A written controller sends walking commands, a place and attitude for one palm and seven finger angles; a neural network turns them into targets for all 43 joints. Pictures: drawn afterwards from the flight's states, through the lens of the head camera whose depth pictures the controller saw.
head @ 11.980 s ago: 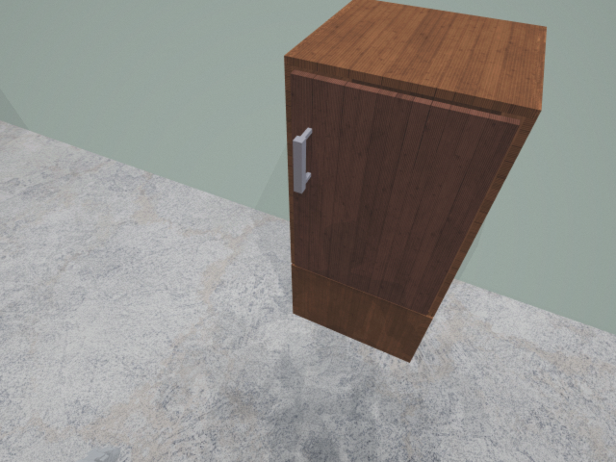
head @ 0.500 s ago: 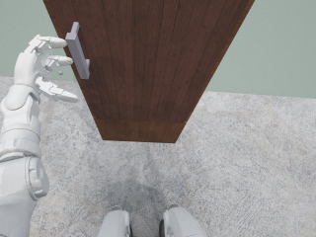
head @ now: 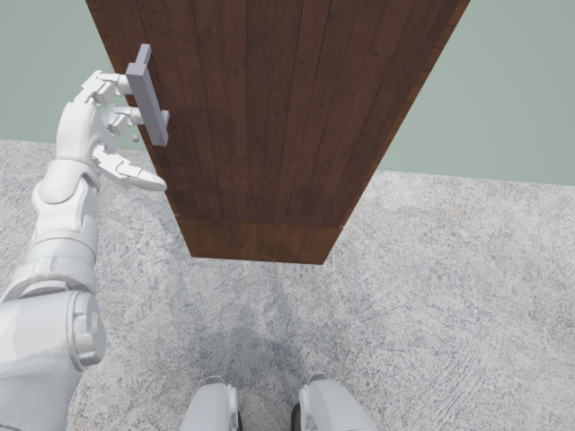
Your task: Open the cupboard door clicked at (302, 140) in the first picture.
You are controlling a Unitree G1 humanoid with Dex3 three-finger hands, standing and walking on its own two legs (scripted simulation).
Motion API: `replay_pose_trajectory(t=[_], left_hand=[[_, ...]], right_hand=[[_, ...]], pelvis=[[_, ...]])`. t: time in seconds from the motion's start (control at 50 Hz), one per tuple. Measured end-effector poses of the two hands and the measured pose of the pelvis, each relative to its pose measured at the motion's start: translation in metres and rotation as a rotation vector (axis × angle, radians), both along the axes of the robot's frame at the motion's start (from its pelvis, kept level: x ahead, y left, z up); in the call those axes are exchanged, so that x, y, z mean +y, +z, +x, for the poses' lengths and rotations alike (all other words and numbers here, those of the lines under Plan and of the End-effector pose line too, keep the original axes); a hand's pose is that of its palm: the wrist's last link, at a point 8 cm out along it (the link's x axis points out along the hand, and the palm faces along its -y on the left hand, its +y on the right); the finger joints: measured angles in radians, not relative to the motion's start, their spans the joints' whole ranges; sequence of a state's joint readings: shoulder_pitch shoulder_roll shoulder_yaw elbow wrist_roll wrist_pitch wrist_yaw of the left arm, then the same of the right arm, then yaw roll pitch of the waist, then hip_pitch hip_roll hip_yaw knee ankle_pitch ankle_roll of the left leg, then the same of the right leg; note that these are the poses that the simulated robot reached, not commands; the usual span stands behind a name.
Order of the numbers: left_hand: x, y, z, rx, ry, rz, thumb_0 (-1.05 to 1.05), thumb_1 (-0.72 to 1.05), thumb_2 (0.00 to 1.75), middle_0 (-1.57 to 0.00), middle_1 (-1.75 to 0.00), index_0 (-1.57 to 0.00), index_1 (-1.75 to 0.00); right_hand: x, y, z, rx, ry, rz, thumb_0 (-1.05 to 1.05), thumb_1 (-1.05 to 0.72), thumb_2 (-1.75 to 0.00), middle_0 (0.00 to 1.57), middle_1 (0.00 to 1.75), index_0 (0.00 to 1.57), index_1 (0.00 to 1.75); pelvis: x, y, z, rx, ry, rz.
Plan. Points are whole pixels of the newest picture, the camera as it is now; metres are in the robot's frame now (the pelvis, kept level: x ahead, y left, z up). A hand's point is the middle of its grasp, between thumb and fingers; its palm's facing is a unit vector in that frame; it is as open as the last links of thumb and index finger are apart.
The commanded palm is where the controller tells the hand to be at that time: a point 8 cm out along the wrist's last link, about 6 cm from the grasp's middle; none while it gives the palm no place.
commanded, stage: slide the fingers in behind the handle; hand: left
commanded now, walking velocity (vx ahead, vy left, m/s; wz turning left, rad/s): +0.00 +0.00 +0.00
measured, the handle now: (152, 98) +0.56 +0.16 +0.08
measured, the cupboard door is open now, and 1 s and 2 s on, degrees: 0 1 8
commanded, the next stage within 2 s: close the thumb around the handle in 0.76 s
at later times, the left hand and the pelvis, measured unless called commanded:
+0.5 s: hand (159, 136) +0.50 +0.15 +0.07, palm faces -0.10 -1.00 -0.01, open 14.0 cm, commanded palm +0.48 +0.19 +0.07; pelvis +0.00 +0.00 +0.00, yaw +0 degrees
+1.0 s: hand (156, 140) +0.49 +0.15 +0.07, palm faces -0.10 -1.00 -0.02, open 13.6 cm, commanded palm +0.47 +0.19 +0.07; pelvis +0.00 +0.00 +0.00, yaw +0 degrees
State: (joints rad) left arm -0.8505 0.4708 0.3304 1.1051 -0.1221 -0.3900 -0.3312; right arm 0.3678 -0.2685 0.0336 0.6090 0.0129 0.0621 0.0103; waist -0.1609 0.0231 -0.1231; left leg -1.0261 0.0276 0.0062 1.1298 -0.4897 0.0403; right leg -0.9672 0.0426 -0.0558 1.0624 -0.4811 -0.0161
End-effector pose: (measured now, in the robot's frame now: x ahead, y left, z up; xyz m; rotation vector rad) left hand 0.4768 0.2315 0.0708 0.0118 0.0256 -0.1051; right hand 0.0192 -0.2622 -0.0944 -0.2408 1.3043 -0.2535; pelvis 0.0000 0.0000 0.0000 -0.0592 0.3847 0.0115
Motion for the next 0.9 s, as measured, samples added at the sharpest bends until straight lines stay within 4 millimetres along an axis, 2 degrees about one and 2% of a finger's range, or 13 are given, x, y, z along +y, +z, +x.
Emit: replay_pose_trajectory(t=[0.5, 0.7, 0.9], left_hand=[[-0.03, -0.002, 0.004, 0.0, 0.008, 0.002, -0.01, -0.5, 0.3, -0.3, -1.2, -0.3, -1.2], [-0.023, 0.001, 0.0, -0.006, 0.02, 0.013, -0.01, -0.5, 0.3, -0.3, -1.2, -0.3, -1.2], [-0.025, 0.002, -0.005, -0.006, 0.014, 0.009, -0.01, -0.5, 0.3, -0.28, -1.19, -0.3, -1.2]], right_hand=[[0.008, -0.005, -0.006, 0.012, -0.013, 0.041, 0.01, -0.9, -0.9, 0.2, 0.3, 0.2, 0.3], [0.005, -0.003, -0.005, 0.002, -0.018, 0.042, 0.01, -0.9, -0.9, 0.2, 0.3, 0.2, 0.3], [0.0, -0.003, 0.0, -0.003, -0.001, 0.033, 0.01, -0.9, -0.9, 0.2, 0.3, 0.2, 0.3]], pelvis=[[0.0, 0.0, 0.002, -0.003, -0.004, 0.008], [-0.003, 0.002, 0.002, -0.011, -0.008, 0.012], [-0.004, 0.002, 0.001, -0.016, 0.002, 0.011]])
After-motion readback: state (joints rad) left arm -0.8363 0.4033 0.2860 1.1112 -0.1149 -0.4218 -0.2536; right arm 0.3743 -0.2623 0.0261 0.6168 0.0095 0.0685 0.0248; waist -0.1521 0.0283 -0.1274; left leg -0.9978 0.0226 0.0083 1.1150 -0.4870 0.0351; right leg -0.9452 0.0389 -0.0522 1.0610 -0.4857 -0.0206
